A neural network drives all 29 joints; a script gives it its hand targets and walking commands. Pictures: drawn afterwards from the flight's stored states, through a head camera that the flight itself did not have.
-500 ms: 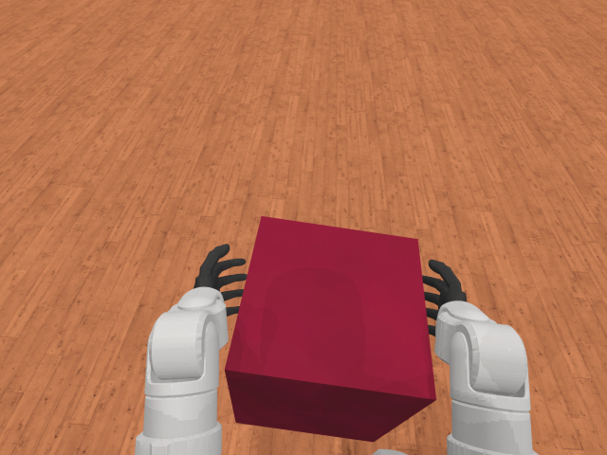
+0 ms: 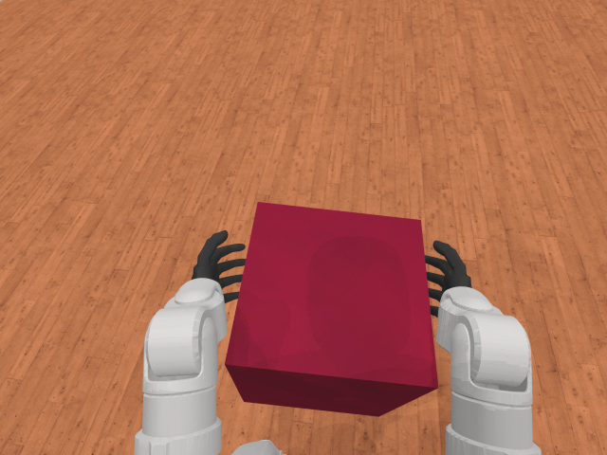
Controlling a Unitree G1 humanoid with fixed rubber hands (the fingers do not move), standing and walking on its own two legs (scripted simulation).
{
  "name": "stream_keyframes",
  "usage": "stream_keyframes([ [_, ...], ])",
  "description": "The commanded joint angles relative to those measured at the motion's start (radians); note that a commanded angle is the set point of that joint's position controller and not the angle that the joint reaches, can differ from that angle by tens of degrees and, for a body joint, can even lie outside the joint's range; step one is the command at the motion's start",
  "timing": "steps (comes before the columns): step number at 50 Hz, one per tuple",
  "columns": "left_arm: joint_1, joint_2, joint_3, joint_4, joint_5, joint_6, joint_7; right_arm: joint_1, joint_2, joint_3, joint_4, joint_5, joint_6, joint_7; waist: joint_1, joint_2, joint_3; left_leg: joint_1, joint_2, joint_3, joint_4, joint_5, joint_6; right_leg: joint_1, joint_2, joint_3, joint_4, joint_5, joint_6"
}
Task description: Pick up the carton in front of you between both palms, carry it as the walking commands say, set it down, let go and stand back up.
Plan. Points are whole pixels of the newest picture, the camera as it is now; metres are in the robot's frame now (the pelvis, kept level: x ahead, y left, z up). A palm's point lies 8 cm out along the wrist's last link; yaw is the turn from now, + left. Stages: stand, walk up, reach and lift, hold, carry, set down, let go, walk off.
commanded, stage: carry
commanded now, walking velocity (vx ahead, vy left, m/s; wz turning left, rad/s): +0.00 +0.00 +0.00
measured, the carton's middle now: (324, 319) +0.29 +0.01 -0.02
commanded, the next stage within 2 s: hold in 1.56 s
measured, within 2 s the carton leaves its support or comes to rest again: neither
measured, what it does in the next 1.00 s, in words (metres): steps on the spot: left foot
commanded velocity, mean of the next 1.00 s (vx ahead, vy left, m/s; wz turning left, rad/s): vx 0.00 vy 0.00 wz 0.00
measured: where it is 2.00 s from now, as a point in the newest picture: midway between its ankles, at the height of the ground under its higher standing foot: outside the picture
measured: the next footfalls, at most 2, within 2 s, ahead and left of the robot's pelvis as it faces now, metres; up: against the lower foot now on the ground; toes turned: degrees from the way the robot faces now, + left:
left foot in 0.08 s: +0.15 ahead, +0.13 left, +0.00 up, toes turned -14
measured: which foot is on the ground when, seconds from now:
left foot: up 0.00-0.06, down 0.08-1.00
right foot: down 0.00-1.00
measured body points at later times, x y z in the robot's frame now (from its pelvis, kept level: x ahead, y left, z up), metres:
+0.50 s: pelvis +0.11 +0.02 -0.02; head +0.10 +0.03 +0.43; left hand +0.41 +0.16 +0.07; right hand +0.39 -0.14 +0.06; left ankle +0.11 +0.12 -0.75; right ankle +0.03 -0.09 -0.75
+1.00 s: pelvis +0.08 +0.02 -0.01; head +0.04 +0.02 +0.44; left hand +0.37 +0.16 +0.04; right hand +0.35 -0.14 +0.03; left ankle +0.11 +0.12 -0.75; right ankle +0.03 -0.09 -0.75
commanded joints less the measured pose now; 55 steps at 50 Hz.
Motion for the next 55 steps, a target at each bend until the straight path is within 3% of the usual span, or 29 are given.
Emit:
stream_keyframes([
  [1, -0.350, -1.017, -0.689, -0.060, -0.441, 0.019, -0.301, -0.484, 0.984, 0.731, -0.152, 0.459, -0.050, 0.295, -0.001, -0.201, -0.458, 0.158, -0.007, 0.038, -0.149, 0.195, 0.001, 0.297, -0.206, 0.071, 0.007, 0.542, -0.055],
  [3, -0.352, -0.993, -0.690, -0.065, -0.433, 0.027, -0.296, -0.478, 0.959, 0.726, -0.153, 0.461, -0.036, 0.302, -0.004, -0.155, -0.419, 0.268, 0.016, 0.049, -0.311, 0.431, -0.004, 0.219, -0.165, 0.055, 0.050, 0.355, -0.004],
  [4, -0.349, -0.980, -0.687, -0.052, -0.422, 0.032, -0.294, -0.472, 0.940, 0.719, -0.141, 0.461, -0.024, 0.308, -0.004, -0.124, -0.413, 0.342, 0.067, 0.018, -0.320, 0.487, -0.003, 0.160, -0.157, 0.062, 0.079, 0.253, 0.019],
  [5, -0.338, -0.961, -0.679, -0.029, -0.410, 0.038, -0.290, -0.469, 0.914, 0.708, -0.125, 0.463, -0.010, 0.314, 0.001, -0.056, -0.419, 0.412, 0.157, -0.058, -0.277, 0.684, 0.009, 0.086, -0.135, 0.058, 0.126, 0.109, 0.042],
  [6, -0.372, -0.953, -0.690, -0.036, -0.413, 0.053, -0.287, -0.481, 0.902, 0.690, -0.074, 0.445, -0.009, 0.321, 0.009, 0.034, -0.418, 0.401, 0.199, -0.078, -0.205, 0.788, 0.053, 0.091, -0.102, 0.096, 0.091, 0.045, 0.067],
  [7, -0.384, -0.942, -0.688, -0.023, -0.416, 0.067, -0.288, -0.451, 0.910, 0.678, -0.026, 0.444, -0.006, 0.326, 0.000, 0.079, -0.395, 0.352, 0.193, -0.090, -0.214, 0.703, 0.063, 0.118, -0.104, 0.106, 0.087, 0.007, 0.072],
  [11, -0.421, -0.966, -0.695, 0.057, -0.421, 0.081, -0.297, -0.445, 0.928, 0.640, 0.065, 0.433, -0.001, 0.338, -0.004, 0.048, -0.358, 0.308, 0.145, -0.048, -0.170, 0.789, 0.053, 0.133, -0.119, 0.111, 0.135, 0.231, 0.082],
  [15, -0.471, -1.006, -0.695, 0.068, -0.438, 0.073, -0.299, -0.526, 0.963, 0.650, 0.044, 0.451, -0.011, 0.335, -0.006, 0.010, -0.393, 0.339, 0.133, -0.033, -0.124, 0.855, 0.058, 0.135, -0.111, 0.107, 0.152, 0.292, 0.093],
  [24, -0.437, -1.018, -0.680, 0.051, -0.428, 0.062, -0.287, -0.546, 0.969, 0.678, -0.020, 0.469, -0.014, 0.325, -0.009, -0.038, -0.432, 0.317, 0.115, -0.023, -0.082, 0.775, 0.063, 0.169, -0.114, 0.111, 0.181, 0.361, 0.085],
  [32, -0.402, -1.049, -0.699, 0.099, -0.402, 0.015, -0.303, -0.509, 0.996, 0.696, 0.041, 0.451, -0.057, 0.348, -0.009, -0.038, -0.384, 0.281, 0.109, -0.019, -0.100, 0.619, 0.058, 0.147, -0.119, 0.118, 0.158, 0.277, 0.071],
  [42, -0.407, -1.028, -0.667, 0.201, -0.345, -0.132, -0.322, -0.493, 0.971, 0.653, 0.157, 0.383, -0.206, 0.364, -0.009, -0.034, -0.323, 0.257, 0.111, -0.030, -0.165, 0.440, 0.057, 0.099, -0.118, 0.137, 0.097, 0.086, 0.054],
  [55, -0.415, -0.917, -0.500, 0.369, -0.172, -0.375, -0.319, -0.457, 0.879, 0.486, 0.349, 0.198, -0.452, 0.355, -0.010, -0.030, -0.293, 0.222, 0.114, -0.037, -0.214, 0.288, 0.050, 0.050, -0.113, 0.153, 0.056, -0.061, 0.042],
])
